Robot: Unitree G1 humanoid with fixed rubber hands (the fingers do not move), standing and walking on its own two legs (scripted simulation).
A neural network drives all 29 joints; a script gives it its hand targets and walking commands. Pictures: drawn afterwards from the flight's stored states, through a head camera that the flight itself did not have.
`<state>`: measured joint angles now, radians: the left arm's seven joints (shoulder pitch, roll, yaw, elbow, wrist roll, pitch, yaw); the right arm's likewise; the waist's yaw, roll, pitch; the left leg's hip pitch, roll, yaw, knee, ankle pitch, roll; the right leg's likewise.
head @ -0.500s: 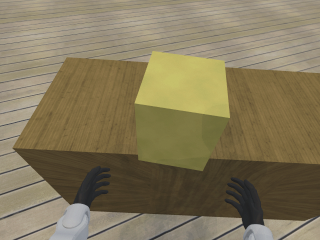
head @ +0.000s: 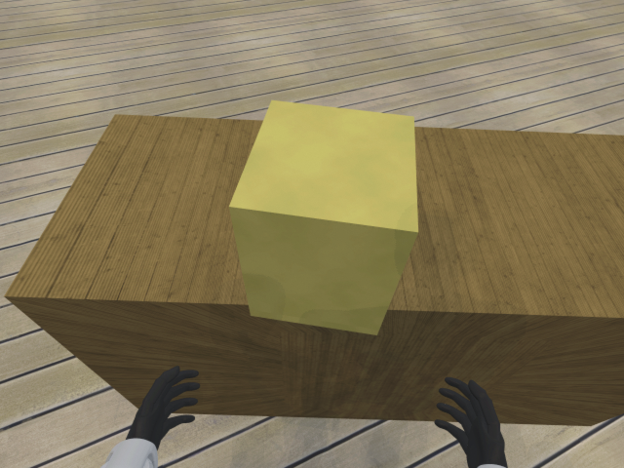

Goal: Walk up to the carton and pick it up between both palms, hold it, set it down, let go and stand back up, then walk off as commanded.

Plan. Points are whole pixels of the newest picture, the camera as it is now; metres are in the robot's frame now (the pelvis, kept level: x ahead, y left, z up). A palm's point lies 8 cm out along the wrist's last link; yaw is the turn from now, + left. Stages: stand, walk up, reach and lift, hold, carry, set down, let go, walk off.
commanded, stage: set down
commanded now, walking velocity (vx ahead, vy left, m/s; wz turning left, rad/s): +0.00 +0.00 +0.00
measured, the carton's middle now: (326, 222) +0.45 +0.02 +0.05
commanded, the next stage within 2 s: let go in 0.60 s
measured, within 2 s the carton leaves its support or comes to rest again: neither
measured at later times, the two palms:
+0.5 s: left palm (140, 463) +0.14 +0.23 -0.08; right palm out of the picture +0.15 -0.18 -0.08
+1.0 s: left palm (141, 463) +0.15 +0.23 -0.09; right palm out of the picture +0.15 -0.20 -0.09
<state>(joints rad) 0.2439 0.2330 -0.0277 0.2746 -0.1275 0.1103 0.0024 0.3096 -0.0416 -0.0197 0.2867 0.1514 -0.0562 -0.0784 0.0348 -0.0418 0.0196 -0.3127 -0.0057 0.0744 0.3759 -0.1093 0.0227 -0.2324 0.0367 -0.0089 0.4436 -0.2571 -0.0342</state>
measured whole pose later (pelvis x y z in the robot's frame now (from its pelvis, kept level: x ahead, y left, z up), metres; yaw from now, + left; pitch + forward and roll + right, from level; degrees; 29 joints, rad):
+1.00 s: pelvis +0.01 +0.00 +0.00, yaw +0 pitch +3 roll +1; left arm 0.24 0.23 -0.03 0.49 -0.04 0.06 0.05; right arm 0.22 -0.09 -0.02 0.71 0.07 -0.22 0.03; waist 0.03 -0.04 0.02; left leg -0.31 -0.01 0.07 0.39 -0.13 0.02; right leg -0.23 0.04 -0.01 0.44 -0.27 -0.04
